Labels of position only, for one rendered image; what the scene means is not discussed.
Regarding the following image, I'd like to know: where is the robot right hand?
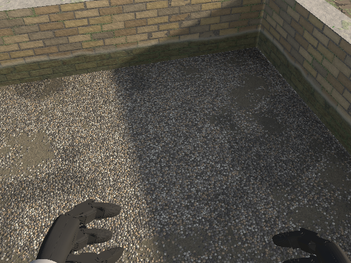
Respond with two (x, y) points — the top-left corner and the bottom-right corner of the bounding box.
(272, 228), (351, 263)

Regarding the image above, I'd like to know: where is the robot left hand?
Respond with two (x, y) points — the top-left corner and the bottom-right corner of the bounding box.
(36, 199), (124, 263)

